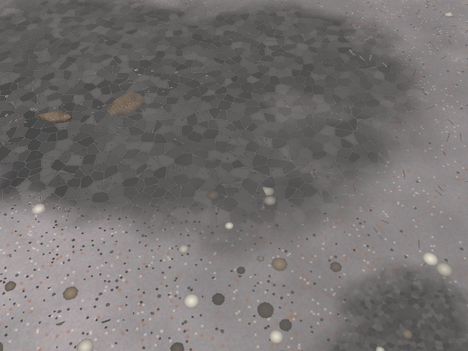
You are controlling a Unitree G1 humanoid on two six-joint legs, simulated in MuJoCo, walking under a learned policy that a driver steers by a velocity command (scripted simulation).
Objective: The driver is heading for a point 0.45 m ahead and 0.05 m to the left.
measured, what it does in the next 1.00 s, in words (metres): walks ahead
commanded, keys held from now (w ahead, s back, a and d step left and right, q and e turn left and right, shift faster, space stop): no key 0.46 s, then w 0.54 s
